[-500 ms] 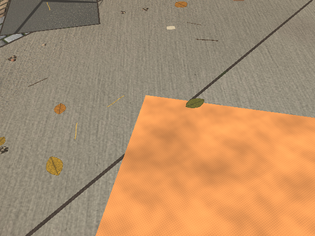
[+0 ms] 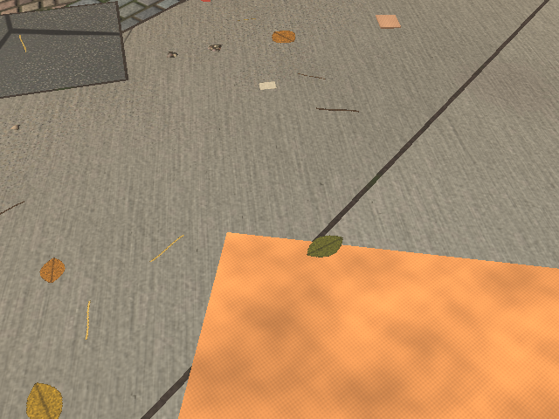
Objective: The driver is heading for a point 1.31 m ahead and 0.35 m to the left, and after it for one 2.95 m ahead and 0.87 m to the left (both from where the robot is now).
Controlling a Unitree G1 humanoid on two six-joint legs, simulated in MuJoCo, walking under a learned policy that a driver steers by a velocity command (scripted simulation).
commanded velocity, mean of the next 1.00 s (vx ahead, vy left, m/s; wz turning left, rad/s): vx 0.50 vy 0.00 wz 0.27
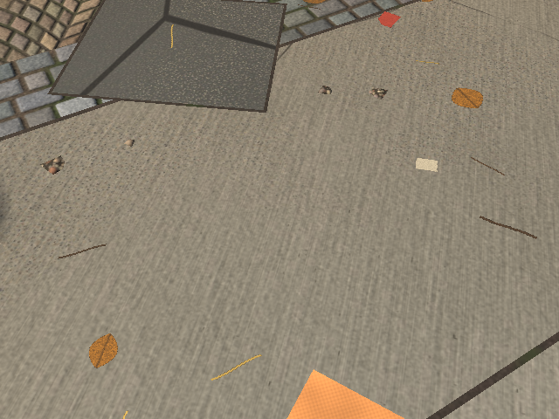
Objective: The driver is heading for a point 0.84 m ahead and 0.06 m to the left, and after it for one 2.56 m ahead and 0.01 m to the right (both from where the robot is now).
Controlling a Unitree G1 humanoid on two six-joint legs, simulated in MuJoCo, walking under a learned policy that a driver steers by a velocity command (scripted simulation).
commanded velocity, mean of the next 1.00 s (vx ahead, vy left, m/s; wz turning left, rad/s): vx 0.50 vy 0.00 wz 0.34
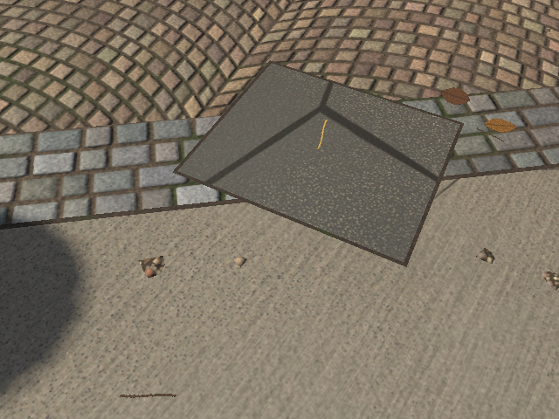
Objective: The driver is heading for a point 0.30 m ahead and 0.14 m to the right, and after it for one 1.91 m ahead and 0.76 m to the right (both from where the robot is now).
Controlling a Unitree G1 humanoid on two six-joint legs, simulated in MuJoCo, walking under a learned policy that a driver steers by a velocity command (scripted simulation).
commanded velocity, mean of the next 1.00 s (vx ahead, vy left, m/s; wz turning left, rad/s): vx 0.50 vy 0.00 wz -0.50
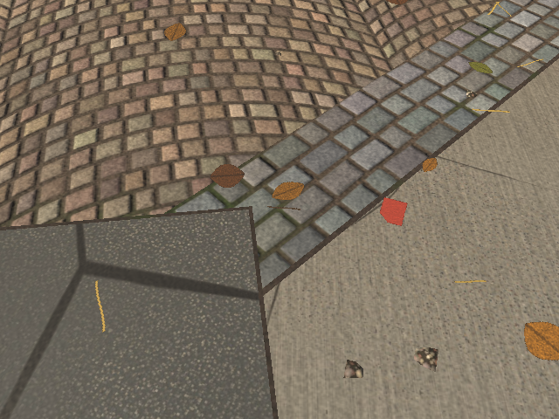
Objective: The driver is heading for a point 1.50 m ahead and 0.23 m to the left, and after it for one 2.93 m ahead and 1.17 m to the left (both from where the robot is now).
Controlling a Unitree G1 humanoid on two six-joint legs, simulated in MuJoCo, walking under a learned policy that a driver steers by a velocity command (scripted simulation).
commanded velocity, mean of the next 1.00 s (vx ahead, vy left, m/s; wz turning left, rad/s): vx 0.50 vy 0.00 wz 0.02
